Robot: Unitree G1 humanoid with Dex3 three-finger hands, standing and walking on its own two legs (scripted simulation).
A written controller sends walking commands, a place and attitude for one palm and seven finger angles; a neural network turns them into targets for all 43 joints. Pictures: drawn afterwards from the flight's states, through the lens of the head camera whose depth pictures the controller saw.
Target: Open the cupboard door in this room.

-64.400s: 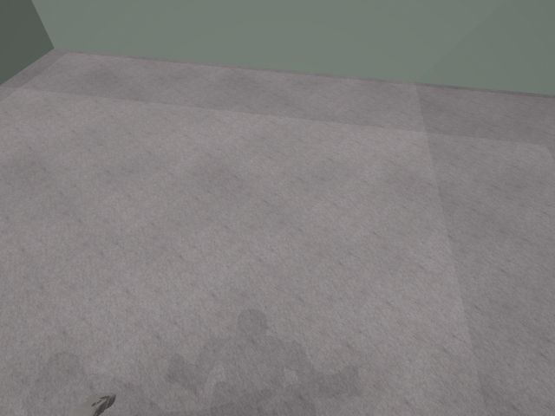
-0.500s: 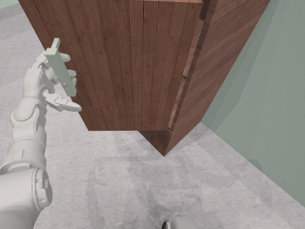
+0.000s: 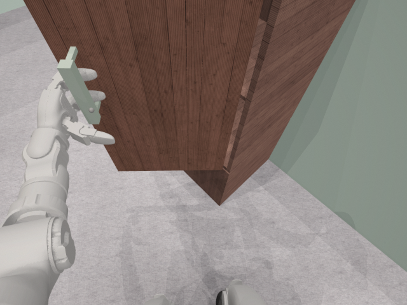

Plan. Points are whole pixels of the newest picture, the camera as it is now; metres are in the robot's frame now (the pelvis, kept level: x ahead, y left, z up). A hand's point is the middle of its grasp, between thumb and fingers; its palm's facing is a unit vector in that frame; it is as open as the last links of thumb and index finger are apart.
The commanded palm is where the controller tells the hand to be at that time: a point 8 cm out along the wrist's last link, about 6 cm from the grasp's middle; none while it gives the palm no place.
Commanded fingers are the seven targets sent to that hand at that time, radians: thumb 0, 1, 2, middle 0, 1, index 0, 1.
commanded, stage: slide the fingers in behind the handle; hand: left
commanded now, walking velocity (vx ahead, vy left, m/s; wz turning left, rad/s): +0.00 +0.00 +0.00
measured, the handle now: (84, 88) +0.52 +0.22 +0.09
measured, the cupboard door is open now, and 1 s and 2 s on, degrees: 48 48 88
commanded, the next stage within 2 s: close the thumb around the handle in 0.04 s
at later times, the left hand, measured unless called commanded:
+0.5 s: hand (90, 110) +0.47 +0.20 +0.09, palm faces -0.02 -1.00 +0.00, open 10.3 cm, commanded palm +0.44 +0.25 +0.09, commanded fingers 0.00 0.56 0.76 -0.38 -1.31 -0.38 -1.31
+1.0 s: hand (93, 107) +0.48 +0.20 +0.09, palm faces +0.00 -1.00 -0.01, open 5.6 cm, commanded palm +0.44 +0.25 +0.09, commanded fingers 0.00 0.90 0.90 -0.40 -1.35 -0.40 -1.35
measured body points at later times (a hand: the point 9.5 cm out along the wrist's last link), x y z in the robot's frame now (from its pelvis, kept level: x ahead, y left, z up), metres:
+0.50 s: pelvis +0.00 +0.00 +0.00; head +0.10 +0.01 +0.44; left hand +0.46 +0.26 +0.09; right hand +0.04 -0.26 -0.11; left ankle -0.03 +0.10 -0.70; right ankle +0.04 -0.12 -0.70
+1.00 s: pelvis +0.01 +0.00 +0.00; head +0.10 +0.01 +0.44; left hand +0.47 +0.25 +0.09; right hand +0.04 -0.26 -0.12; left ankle -0.03 +0.10 -0.70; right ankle +0.04 -0.12 -0.70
